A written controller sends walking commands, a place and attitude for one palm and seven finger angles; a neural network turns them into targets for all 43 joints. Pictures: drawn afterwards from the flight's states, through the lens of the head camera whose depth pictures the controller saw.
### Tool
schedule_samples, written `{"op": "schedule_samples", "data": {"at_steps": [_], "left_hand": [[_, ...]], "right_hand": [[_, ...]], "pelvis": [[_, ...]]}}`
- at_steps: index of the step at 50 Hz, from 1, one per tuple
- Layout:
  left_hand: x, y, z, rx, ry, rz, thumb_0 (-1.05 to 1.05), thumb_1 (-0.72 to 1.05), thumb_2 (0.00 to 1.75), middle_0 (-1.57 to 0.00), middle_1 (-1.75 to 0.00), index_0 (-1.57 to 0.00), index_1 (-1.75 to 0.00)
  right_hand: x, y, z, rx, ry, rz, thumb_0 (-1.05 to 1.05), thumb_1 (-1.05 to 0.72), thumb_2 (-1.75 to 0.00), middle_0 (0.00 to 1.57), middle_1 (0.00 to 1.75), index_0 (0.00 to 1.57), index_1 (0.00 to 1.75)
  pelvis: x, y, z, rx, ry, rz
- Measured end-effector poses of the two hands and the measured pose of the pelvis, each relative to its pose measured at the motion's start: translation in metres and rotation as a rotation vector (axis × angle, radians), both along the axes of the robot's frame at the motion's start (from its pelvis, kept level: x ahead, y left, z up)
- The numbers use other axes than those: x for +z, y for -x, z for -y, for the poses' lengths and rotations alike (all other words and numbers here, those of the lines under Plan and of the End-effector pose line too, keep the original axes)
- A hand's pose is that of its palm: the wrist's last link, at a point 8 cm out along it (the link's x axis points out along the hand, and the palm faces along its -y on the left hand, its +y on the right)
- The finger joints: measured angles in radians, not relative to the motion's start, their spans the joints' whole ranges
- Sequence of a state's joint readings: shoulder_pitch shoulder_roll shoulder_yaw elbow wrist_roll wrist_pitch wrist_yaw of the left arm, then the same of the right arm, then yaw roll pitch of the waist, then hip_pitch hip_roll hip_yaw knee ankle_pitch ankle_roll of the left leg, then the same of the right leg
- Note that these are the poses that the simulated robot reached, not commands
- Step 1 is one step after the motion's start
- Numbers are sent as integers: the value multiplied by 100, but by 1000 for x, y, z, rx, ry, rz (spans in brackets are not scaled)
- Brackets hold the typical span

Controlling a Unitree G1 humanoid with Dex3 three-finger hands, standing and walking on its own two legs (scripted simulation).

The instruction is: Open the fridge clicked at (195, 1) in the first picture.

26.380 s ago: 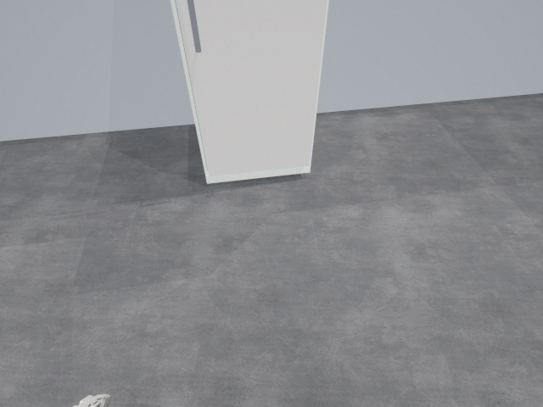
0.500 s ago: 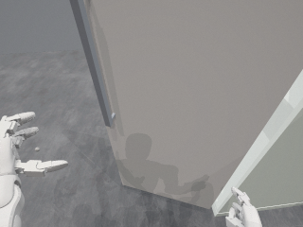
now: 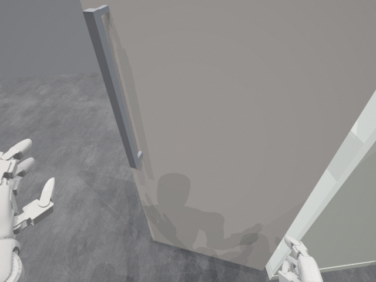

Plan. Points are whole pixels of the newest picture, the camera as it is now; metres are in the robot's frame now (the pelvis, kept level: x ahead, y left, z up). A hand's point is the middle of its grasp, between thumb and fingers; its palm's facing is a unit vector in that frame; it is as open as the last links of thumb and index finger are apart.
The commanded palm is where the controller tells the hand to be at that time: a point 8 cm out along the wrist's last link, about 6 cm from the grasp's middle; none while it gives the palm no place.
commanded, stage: draw the hand back to the body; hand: left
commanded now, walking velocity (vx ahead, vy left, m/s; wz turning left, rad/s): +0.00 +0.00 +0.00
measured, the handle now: (122, 104) +0.44 +0.22 +0.17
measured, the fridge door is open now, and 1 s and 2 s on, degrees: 68 68 68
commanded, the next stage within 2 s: step back with the hand held close in 0.38 s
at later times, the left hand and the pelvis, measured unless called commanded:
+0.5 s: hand (47, 205) +0.17 +0.26 +0.15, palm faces +0.51 -0.78 -0.36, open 7.4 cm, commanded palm +0.13 +0.29 +0.17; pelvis -0.01 -0.01 +0.00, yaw +0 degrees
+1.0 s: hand (12, 228) +0.13 +0.29 +0.15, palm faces +0.48 -0.74 -0.47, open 7.4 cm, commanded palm +0.08 +0.32 +0.17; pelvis -0.07 +0.02 -0.02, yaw +0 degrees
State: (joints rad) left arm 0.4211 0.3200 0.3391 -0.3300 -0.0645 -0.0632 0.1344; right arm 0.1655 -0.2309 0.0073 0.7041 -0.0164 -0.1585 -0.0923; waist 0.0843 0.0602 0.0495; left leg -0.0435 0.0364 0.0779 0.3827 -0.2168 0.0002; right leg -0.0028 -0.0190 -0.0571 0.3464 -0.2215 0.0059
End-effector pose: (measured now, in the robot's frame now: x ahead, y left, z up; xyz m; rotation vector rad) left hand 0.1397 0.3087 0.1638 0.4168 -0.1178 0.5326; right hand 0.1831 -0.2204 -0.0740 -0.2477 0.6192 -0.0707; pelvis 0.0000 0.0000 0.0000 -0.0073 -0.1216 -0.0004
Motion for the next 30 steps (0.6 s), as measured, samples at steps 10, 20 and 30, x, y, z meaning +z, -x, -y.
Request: {"op": "schedule_samples", "data": {"at_steps": [10,20,30], "left_hand": [[4,9,7,11,-15,15,1,84,87,-21,-34,-21,-33],[1,9,14,-5,-7,10,2,89,89,-21,-31,-21,-30],[13,5,13,-35,-67,51,2,89,90,-21,-31,-21,-30]], "right_hand": [[-2,2,6,0,-2,-1,1,-91,-90,20,30,20,30],[-5,11,12,-15,-5,-9,1,-91,-90,20,30,20,30],[-6,18,13,-20,-4,-27,1,-91,-90,20,30,20,30]], "pelvis": [[0,3,7,6,0,8],[0,6,12,3,0,13],[-2,13,10,8,11,-30]]}}
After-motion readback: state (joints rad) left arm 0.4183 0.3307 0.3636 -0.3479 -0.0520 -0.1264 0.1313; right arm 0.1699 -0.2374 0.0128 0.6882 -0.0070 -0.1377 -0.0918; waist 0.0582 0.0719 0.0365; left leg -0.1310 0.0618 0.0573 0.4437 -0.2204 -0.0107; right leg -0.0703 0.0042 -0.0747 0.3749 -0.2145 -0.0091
